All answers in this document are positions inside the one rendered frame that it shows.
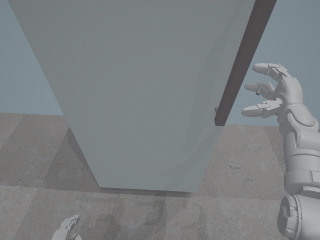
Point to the fridge door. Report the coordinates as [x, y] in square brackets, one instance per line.
[138, 81]

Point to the right robot hand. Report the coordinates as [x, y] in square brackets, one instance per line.
[288, 91]

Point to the handle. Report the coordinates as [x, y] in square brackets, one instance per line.
[256, 25]

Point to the robot right upper arm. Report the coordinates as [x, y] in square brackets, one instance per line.
[299, 217]

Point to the left robot hand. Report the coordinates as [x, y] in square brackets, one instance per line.
[66, 227]

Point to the right robot forearm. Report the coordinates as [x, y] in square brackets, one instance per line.
[301, 145]

